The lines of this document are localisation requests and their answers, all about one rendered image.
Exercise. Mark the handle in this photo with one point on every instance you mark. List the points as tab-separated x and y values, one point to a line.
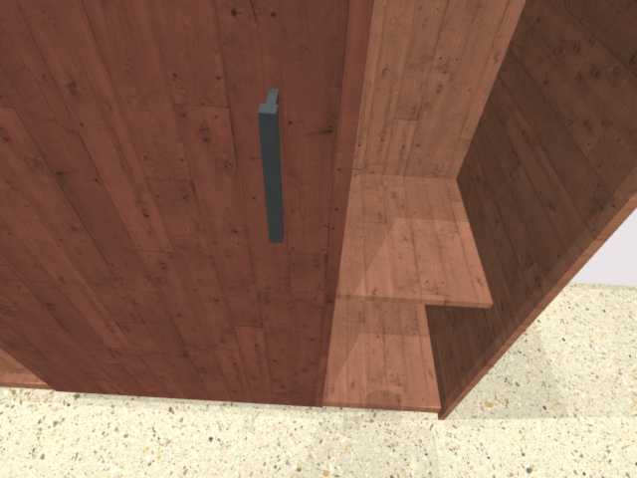
268	116

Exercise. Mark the wardrobe door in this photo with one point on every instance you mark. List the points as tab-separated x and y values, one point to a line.
8	364
134	244

